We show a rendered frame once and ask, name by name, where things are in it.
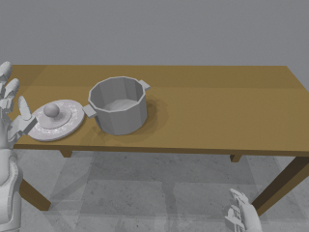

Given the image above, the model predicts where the pot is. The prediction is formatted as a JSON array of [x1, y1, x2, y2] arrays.
[[82, 76, 151, 135]]

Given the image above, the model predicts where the table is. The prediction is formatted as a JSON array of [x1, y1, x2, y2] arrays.
[[4, 65, 309, 217]]

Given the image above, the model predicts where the right robot hand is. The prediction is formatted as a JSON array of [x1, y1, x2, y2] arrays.
[[225, 188, 263, 232]]

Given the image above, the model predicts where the lid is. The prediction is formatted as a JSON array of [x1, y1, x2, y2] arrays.
[[28, 100, 85, 141]]

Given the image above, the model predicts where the left robot hand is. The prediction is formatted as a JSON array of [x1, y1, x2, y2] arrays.
[[0, 61, 38, 150]]

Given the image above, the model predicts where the knob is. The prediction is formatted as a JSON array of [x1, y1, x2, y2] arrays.
[[43, 103, 60, 118]]

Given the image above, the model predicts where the robot left forearm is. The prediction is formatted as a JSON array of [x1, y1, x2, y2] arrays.
[[0, 149, 23, 232]]

